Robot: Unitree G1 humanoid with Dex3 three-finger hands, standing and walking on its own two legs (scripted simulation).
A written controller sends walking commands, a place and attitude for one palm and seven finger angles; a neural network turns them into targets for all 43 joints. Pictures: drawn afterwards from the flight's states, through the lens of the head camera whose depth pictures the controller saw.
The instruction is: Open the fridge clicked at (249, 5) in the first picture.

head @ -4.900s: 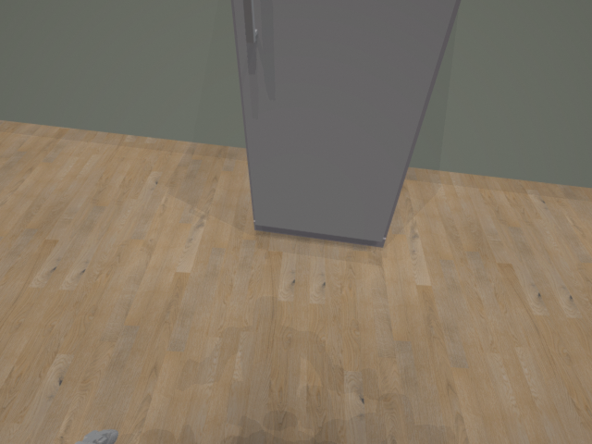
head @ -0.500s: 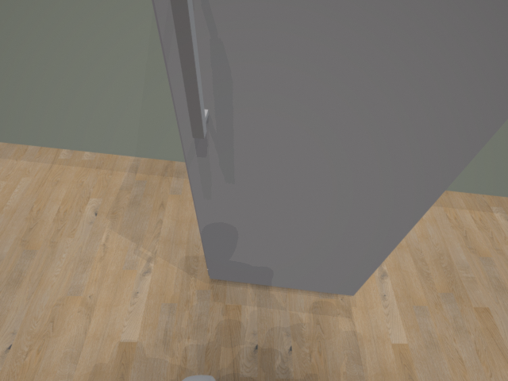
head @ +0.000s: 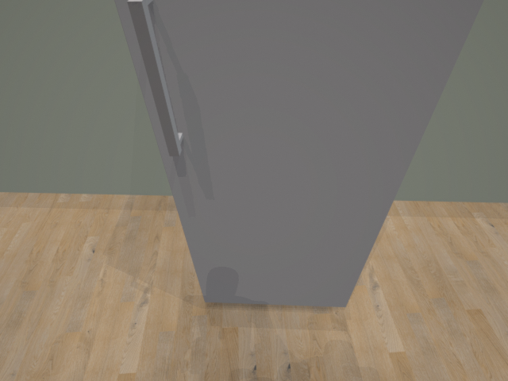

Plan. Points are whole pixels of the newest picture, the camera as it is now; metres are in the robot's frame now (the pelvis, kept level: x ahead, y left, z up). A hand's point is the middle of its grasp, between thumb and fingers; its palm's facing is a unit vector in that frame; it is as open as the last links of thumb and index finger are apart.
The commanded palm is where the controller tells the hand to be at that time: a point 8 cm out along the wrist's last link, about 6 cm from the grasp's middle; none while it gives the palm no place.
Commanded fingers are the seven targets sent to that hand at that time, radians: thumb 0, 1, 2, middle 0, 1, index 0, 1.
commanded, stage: come to a stop and stand still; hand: left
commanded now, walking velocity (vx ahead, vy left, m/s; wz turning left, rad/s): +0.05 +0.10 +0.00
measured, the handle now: (162, 84) +0.52 +0.19 +0.23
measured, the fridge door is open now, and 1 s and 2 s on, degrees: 0 0 0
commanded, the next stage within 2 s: look again from close up in 0.62 s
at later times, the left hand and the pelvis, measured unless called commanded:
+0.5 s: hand out of the picture +0.00 +0.21 -0.18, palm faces +0.04 -0.98 -0.21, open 7.4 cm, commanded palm none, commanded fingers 0.00 0.90 0.90 -0.20 -0.30 -0.20 -0.30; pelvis +0.00 +0.04 -0.01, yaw +1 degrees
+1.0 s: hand out of the picture +0.01 +0.20 -0.18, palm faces +0.01 -0.98 -0.20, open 7.4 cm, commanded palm none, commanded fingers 0.00 0.90 0.90 -0.20 -0.30 -0.20 -0.30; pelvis +0.00 +0.03 -0.01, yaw +0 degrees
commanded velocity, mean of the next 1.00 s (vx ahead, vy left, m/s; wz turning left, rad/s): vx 0.00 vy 0.00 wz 0.00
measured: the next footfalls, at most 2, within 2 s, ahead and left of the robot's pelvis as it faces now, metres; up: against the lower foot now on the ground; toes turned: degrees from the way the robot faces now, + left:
none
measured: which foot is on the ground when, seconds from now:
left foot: down 0.00-1.00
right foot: down 0.00-1.00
